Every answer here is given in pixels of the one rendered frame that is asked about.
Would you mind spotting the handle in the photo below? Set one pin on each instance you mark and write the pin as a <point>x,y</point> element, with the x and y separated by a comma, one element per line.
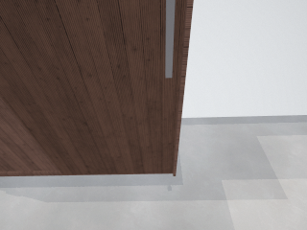
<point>169,37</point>

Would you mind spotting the wardrobe door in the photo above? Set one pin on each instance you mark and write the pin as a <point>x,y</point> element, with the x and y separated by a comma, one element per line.
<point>87,79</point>
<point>19,152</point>

